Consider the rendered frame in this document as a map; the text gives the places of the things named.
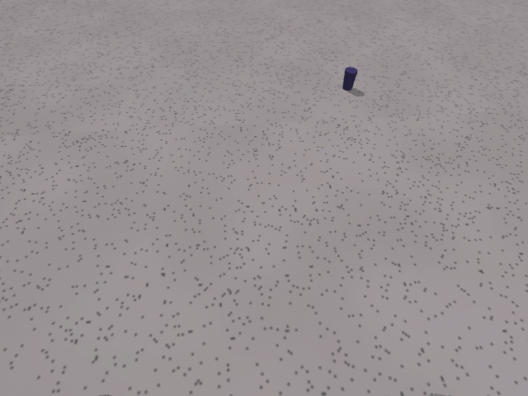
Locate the cup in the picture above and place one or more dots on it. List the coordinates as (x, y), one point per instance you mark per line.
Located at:
(349, 78)

